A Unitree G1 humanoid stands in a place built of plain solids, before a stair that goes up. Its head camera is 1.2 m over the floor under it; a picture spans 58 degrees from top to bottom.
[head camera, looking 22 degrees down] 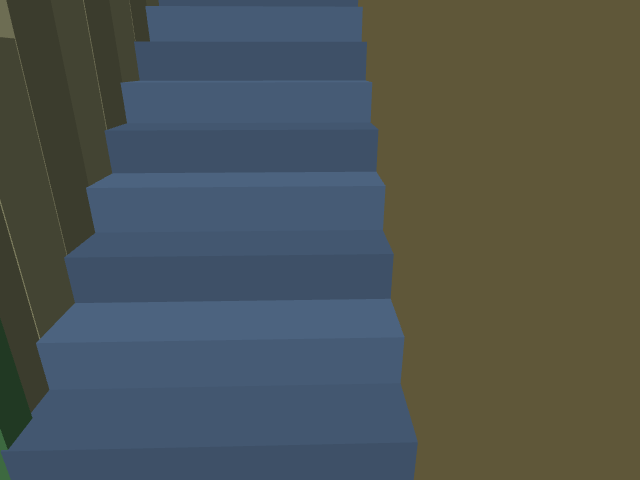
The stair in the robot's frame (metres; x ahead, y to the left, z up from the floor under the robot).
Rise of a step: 0.19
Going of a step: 0.25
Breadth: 1.19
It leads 2 degrees to the left of straight ahead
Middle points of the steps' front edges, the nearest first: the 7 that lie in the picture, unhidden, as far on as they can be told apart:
0.93 0.31 0.19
1.18 0.32 0.38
1.43 0.32 0.56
1.68 0.33 0.75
1.93 0.34 0.94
2.18 0.34 1.13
2.43 0.35 1.31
